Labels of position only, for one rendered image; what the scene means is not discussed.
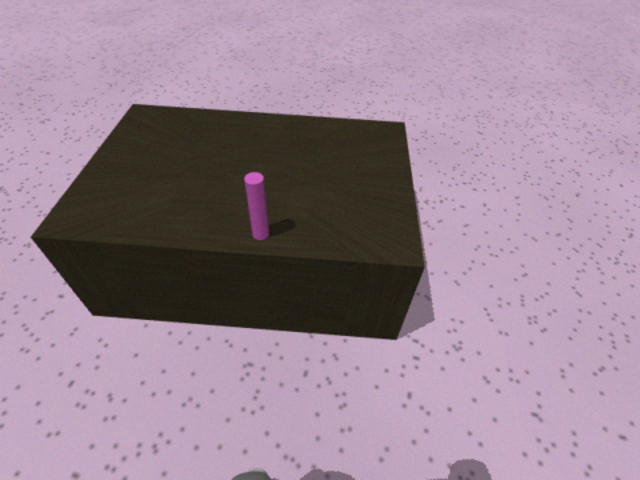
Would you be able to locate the can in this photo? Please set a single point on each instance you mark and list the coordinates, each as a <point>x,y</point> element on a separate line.
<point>255,190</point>

